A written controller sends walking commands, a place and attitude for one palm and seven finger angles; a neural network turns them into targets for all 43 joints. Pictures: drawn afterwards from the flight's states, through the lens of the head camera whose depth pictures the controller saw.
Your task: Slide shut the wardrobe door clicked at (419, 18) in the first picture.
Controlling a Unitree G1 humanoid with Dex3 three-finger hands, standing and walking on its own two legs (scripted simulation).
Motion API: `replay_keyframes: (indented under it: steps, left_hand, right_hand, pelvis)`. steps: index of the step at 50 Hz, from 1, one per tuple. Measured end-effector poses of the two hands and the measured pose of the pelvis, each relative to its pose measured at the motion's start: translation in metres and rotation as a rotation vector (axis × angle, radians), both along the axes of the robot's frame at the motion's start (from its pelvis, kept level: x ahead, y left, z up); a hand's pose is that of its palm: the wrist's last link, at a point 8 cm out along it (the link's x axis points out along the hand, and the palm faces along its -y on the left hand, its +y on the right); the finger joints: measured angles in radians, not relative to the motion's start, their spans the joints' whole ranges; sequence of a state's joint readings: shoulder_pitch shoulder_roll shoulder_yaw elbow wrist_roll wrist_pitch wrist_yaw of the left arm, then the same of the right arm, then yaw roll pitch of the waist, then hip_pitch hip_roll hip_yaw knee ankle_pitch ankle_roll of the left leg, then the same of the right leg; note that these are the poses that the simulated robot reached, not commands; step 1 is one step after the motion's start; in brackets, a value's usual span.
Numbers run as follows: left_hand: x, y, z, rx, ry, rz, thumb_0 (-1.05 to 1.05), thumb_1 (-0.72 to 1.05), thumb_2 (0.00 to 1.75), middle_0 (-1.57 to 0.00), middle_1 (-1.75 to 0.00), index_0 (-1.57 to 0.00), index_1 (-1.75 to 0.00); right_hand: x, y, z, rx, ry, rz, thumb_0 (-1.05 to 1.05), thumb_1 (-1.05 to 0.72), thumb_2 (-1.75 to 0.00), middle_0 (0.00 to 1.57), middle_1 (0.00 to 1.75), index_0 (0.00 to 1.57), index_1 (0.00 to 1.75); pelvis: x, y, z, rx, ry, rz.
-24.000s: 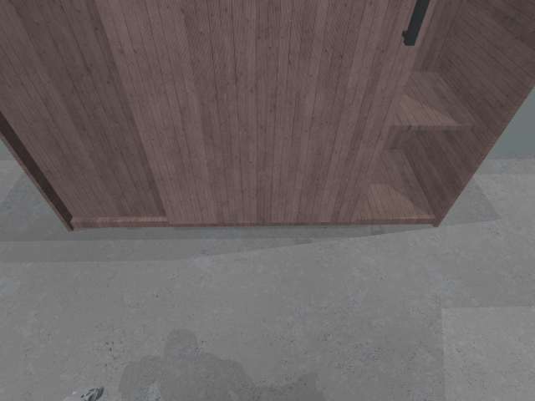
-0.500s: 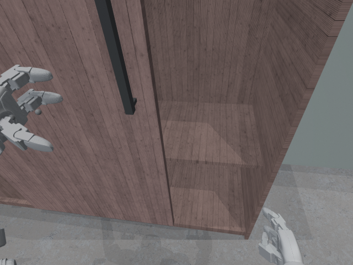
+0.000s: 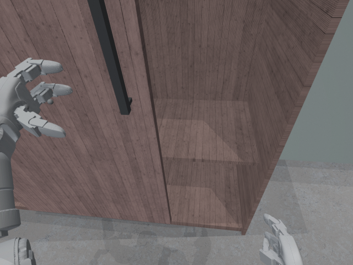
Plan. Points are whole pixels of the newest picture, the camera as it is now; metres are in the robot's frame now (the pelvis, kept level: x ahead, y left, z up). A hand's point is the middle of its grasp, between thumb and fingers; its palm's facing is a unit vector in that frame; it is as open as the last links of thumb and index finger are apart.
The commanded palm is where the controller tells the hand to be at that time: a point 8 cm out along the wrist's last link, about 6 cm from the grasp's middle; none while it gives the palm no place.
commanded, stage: move the hooked fingers beside the handle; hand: left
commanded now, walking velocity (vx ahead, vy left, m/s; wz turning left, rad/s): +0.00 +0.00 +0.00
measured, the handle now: (115, 59) +0.49 +0.19 +0.26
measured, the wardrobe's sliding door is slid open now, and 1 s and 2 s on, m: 0.39 0.39 0.39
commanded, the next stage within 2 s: feel for the door with the fingertips in 1.92 s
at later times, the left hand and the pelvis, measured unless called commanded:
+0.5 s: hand (64, 88) +0.37 +0.26 +0.25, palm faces +0.06 -1.00 -0.07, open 13.9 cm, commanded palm +0.34 +0.30 +0.25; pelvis +0.01 +0.00 +0.00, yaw -1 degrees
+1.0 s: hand (83, 77) +0.42 +0.24 +0.25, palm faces +0.04 -1.00 -0.06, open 13.9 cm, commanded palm +0.39 +0.29 +0.24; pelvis +0.01 +0.01 +0.00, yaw -1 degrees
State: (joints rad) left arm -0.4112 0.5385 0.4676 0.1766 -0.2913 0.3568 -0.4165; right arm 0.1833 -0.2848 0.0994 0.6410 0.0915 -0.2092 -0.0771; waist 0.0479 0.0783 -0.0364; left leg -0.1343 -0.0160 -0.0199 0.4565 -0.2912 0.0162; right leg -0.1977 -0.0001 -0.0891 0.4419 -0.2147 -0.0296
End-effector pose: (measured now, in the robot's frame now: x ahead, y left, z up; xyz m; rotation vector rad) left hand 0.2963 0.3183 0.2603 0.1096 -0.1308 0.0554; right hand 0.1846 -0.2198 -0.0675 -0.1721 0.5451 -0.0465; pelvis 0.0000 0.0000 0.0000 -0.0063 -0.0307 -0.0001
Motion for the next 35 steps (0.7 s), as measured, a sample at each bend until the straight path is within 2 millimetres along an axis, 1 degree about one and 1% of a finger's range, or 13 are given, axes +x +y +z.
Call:
replay_keyframes:
  steps: [5,9,20,27,35]
  left_hand:
    - [0.005,-0.002,-0.002,-0.005,-0.004,0.002,-0.01,-0.50,0.30,-0.31,-1.20,-0.31,-1.20]
    - [0.011,0.002,-0.004,-0.019,0.005,0.012,-0.01,-0.50,0.30,-0.31,-1.20,-0.31,-1.20]
    - [0.041,-0.003,-0.006,-0.032,0.028,0.004,-0.02,-0.50,0.30,-0.31,-1.20,-0.31,-1.20]
    - [0.052,-0.001,-0.005,-0.035,0.031,0.004,-0.01,-0.50,0.30,-0.31,-1.20,-0.31,-1.20]
    - [0.063,-0.011,-0.009,-0.043,0.038,-0.014,-0.01,-0.50,0.30,-0.31,-1.20,-0.31,-1.20]
  right_hand:
    - [-0.003,-0.002,-0.002,-0.008,0.015,-0.011,0.02,-0.90,-0.90,0.20,0.30,0.20,0.30]
    - [-0.004,-0.003,-0.002,-0.015,0.027,-0.015,0.02,-0.90,-0.90,0.20,0.30,0.20,0.30]
    - [-0.008,-0.004,-0.005,-0.020,0.050,-0.033,0.02,-0.90,-0.90,0.20,0.30,0.20,0.30]
    - [-0.016,-0.009,-0.008,-0.023,0.076,-0.060,0.02,-0.90,-0.90,0.20,0.30,0.20,0.30]
    - [-0.022,-0.012,-0.012,-0.039,0.113,-0.073,0.02,-0.90,-0.90,0.20,0.30,0.20,0.30]
  pelvis:
    - [0.001,0.001,0.000,0.000,0.003,-0.002]
    - [0.001,0.001,0.000,-0.001,0.006,-0.001]
    - [0.003,0.003,0.001,-0.002,0.022,-0.003]
    - [0.007,0.004,0.002,-0.003,0.031,-0.011]
    - [0.007,0.007,0.002,-0.003,0.034,-0.010]
